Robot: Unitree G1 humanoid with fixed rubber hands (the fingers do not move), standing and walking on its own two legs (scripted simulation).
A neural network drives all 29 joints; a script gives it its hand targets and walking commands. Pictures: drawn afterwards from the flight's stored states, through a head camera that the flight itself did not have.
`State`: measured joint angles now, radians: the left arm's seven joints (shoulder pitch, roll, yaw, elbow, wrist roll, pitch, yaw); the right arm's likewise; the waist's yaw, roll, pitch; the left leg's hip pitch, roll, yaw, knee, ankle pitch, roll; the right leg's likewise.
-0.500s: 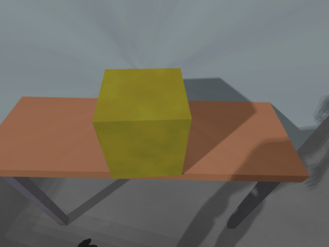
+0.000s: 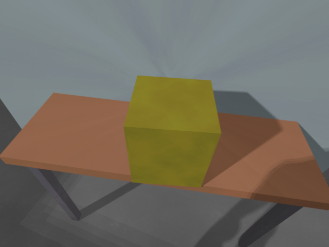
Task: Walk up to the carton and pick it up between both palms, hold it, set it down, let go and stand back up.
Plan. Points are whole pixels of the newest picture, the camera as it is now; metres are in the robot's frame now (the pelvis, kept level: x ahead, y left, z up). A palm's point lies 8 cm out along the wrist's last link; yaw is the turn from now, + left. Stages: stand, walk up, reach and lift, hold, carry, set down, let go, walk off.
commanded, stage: walk up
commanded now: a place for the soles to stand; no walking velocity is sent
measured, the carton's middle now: (170, 133) +0.43 +0.00 +0.03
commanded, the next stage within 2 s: reach and lift in 0.68 s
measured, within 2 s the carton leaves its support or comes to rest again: neither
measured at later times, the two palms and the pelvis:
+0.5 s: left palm out of the picture +0.03 +0.24 -0.14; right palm out of the picture +0.04 -0.27 -0.13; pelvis +0.00 -0.02 +0.00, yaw +4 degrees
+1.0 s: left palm (78, 244) +0.17 +0.21 -0.09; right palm out of the picture +0.17 -0.27 -0.10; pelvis -0.02 -0.03 -0.01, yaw -1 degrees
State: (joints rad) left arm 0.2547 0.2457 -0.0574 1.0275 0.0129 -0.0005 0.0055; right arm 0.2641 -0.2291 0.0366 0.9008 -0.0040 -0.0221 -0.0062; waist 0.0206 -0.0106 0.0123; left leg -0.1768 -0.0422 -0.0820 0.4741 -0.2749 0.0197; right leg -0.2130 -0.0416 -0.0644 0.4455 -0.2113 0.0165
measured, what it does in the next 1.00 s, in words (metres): stands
